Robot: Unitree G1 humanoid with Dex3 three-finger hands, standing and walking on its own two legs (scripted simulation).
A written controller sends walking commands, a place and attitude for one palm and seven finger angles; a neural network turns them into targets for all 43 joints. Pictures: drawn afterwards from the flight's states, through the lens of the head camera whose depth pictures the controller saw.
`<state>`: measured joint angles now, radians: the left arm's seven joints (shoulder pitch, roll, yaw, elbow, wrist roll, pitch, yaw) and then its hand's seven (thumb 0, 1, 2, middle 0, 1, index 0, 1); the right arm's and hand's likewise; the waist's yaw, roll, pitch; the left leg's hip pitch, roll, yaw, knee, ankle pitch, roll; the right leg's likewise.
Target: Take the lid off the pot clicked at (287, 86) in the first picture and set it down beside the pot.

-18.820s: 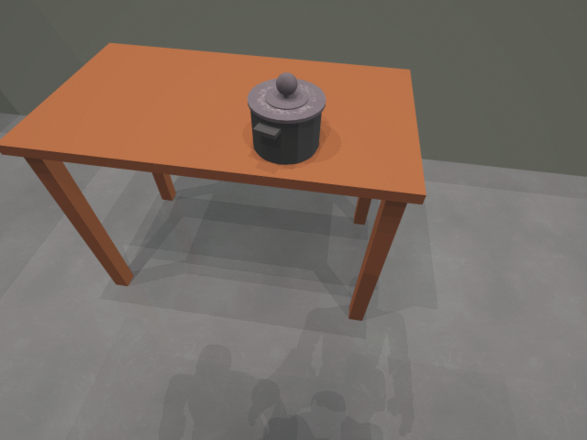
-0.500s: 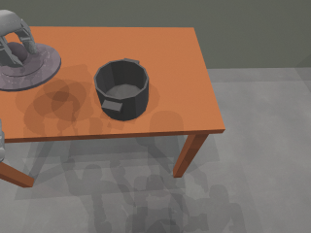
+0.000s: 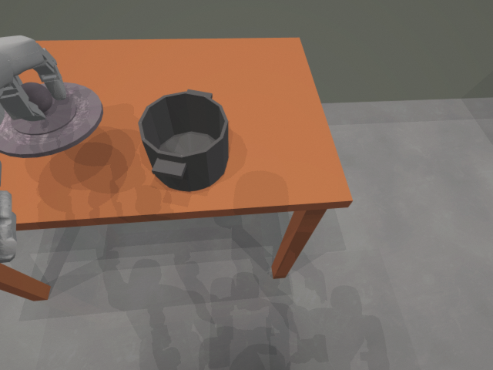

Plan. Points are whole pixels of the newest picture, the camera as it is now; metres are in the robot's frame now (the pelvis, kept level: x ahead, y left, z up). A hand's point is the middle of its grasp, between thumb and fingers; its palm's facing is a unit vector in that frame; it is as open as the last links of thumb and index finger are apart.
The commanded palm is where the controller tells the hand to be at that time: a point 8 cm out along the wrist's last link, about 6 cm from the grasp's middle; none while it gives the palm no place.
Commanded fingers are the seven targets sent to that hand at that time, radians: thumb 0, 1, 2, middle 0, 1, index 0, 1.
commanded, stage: lower the lid onto the table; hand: left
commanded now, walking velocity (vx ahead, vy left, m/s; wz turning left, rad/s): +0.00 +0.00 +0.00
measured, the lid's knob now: (34, 98) +0.52 +0.30 +0.13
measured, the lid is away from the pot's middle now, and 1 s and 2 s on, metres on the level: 0.22 0.23 0.24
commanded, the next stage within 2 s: none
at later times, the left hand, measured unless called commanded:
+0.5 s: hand (26, 125) +0.47 +0.30 +0.11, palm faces -0.46 -0.11 -0.88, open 7.2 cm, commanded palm +0.52 +0.31 +0.18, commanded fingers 0.00 0.75 0.87 -0.85 -1.06 -0.86 -1.06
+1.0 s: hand (39, 131) +0.49 +0.30 +0.08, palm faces -0.47 -0.11 -0.87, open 7.2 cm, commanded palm +0.53 +0.31 +0.15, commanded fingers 0.00 0.75 0.87 -0.85 -1.06 -0.86 -1.06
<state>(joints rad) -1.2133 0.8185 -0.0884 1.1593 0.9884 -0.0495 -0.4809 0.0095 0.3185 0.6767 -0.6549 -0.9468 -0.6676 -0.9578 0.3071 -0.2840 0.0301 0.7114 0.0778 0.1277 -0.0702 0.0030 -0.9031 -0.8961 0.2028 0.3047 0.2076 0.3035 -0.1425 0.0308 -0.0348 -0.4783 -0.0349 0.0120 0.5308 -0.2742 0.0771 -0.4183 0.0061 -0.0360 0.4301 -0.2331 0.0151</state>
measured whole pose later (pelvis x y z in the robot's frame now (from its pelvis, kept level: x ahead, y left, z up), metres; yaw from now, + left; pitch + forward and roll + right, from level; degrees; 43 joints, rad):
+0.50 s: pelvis +0.00 +0.00 +0.00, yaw -1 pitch +13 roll -3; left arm -1.12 0.84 -0.08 1.16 0.98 -0.10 -0.46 0.01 0.32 0.68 -0.65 -0.95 -0.67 -0.96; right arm 0.31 -0.29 0.03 0.72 0.09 0.15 -0.09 0.00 -0.90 -0.90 0.20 0.30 0.21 0.30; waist -0.14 0.03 -0.04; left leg -0.52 -0.02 0.01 0.58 -0.29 0.07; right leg -0.46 0.02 -0.03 0.47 -0.24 0.01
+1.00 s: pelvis +0.00 +0.01 -0.01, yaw -1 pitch +16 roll -3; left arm -1.11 0.84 -0.04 1.18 1.00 -0.13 -0.41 0.01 0.32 0.68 -0.65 -0.95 -0.67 -0.96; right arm 0.37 -0.28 0.03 0.73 0.08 0.13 -0.11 0.00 -0.90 -0.90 0.20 0.30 0.21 0.30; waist -0.16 0.03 -0.05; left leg -0.59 -0.02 0.03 0.63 -0.32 0.09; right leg -0.53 0.01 -0.02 0.51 -0.26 0.02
